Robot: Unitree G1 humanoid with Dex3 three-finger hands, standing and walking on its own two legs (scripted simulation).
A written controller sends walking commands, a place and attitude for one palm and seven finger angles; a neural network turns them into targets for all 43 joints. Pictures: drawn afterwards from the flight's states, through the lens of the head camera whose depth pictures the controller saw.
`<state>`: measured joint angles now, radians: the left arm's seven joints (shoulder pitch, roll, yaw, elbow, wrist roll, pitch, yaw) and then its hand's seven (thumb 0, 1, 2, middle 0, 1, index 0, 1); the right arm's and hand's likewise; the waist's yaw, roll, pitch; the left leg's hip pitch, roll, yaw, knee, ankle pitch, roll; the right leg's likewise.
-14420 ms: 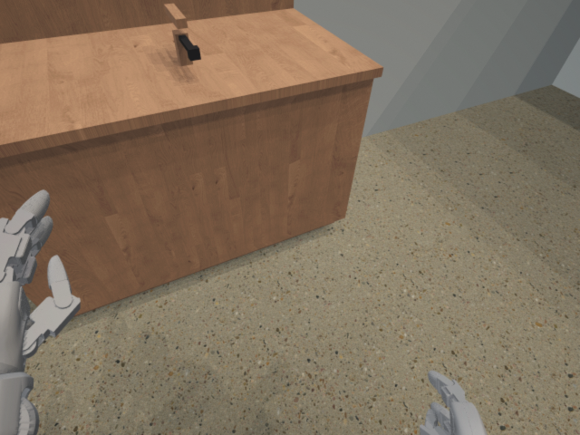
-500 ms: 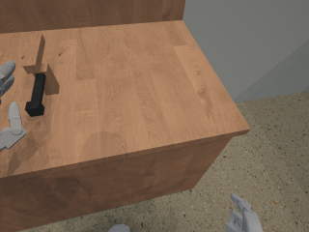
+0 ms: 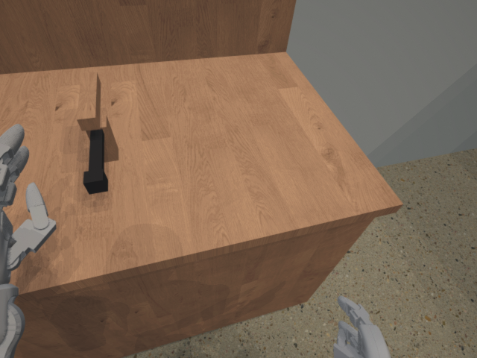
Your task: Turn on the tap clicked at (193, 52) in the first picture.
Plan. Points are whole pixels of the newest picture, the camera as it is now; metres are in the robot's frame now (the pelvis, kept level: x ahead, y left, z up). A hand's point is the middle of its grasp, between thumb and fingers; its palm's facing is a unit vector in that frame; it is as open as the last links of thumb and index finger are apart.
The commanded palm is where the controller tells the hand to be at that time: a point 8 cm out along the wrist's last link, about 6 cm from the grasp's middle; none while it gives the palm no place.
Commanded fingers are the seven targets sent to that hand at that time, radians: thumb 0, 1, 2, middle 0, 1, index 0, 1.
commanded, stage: come to a stop and stand still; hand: left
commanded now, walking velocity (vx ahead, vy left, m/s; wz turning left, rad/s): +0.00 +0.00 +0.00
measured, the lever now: (96, 181) +0.33 +0.27 +0.10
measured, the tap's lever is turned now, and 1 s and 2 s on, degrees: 0 0 0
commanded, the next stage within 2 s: look again from close up in 0.32 s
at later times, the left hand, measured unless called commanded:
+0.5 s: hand (59, 219) +0.23 +0.26 +0.16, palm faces +0.39 -0.85 -0.35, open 7.4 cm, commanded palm +0.18 +0.29 +0.18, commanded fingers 0.00 0.90 0.90 -0.20 -0.30 -0.20 -0.30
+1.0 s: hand (70, 221) +0.23 +0.24 +0.16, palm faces +0.39 -0.85 -0.35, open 7.4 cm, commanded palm +0.17 +0.27 +0.18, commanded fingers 0.00 0.90 0.90 -0.20 -0.30 -0.20 -0.30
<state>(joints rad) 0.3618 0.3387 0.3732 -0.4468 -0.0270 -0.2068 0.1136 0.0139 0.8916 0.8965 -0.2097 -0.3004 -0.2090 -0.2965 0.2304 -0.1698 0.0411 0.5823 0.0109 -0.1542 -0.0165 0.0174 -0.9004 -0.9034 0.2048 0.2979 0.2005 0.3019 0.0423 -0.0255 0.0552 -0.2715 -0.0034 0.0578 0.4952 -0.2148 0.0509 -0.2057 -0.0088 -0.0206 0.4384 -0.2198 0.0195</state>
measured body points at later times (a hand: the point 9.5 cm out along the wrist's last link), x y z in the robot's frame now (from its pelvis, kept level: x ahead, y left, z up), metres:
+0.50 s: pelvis +0.02 +0.01 +0.00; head +0.04 +0.03 +0.45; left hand +0.21 +0.30 +0.18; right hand +0.21 -0.22 -0.06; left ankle +0.03 +0.08 -0.74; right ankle +0.01 -0.14 -0.74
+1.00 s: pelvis +0.01 -0.01 +0.00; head +0.04 +0.01 +0.45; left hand +0.20 +0.28 +0.18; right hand +0.20 -0.22 -0.07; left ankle +0.03 +0.08 -0.74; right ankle +0.01 -0.14 -0.74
